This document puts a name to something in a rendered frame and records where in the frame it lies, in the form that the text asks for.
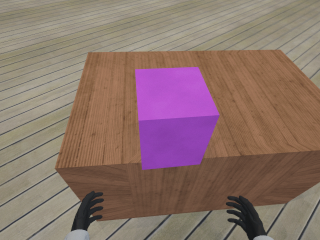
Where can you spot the left robot forearm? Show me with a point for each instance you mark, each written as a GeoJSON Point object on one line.
{"type": "Point", "coordinates": [78, 234]}

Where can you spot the right robot hand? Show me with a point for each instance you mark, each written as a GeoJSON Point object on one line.
{"type": "Point", "coordinates": [250, 221]}

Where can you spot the left robot hand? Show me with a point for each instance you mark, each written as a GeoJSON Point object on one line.
{"type": "Point", "coordinates": [82, 218]}

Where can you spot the carton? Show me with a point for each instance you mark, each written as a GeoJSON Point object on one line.
{"type": "Point", "coordinates": [176, 116]}

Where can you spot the pedestal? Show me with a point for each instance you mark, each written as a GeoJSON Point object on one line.
{"type": "Point", "coordinates": [265, 145]}

